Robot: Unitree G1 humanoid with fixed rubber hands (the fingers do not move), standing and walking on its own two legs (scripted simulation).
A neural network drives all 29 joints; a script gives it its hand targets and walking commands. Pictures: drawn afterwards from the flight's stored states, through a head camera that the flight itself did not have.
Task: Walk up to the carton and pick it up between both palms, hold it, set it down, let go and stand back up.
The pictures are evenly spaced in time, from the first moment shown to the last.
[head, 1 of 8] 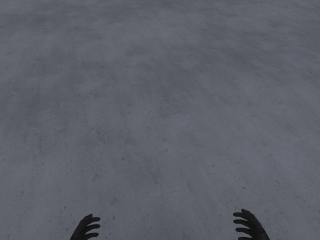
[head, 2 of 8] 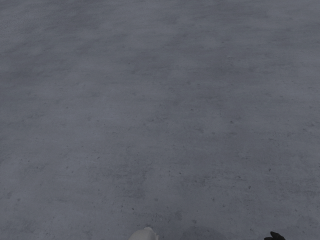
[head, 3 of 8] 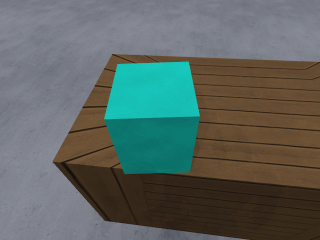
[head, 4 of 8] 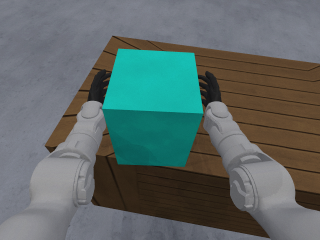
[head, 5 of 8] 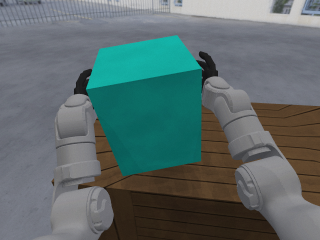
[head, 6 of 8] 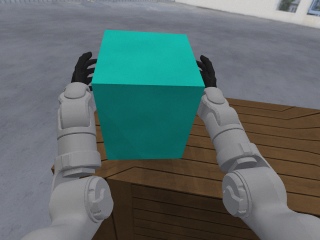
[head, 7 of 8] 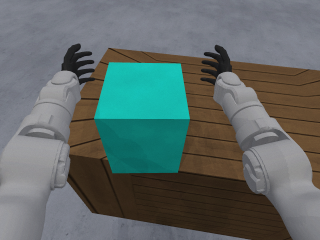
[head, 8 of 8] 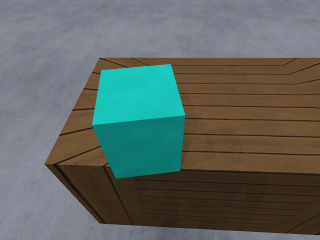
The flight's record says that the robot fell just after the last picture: no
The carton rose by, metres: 0.21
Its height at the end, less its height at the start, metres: +0.00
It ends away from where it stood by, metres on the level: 0.02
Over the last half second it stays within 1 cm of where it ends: yes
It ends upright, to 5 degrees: yes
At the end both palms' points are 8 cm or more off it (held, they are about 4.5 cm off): yes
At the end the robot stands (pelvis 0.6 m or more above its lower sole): yes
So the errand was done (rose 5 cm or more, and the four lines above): yes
